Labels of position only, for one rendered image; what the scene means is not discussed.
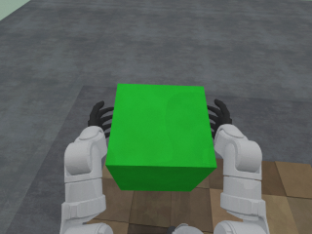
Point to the robot right shin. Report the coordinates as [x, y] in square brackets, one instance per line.
[183, 224]

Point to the carton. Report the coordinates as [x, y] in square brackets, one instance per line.
[160, 138]

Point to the right robot forearm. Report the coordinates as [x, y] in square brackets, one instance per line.
[242, 172]

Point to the left robot upper arm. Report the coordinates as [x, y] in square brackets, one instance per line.
[93, 228]

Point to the robot right hand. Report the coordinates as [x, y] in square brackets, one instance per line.
[223, 116]

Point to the right robot upper arm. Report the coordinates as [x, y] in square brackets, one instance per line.
[237, 227]

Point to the robot left hand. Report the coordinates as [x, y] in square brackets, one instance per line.
[96, 120]

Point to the left robot forearm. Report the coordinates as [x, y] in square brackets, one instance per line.
[83, 178]

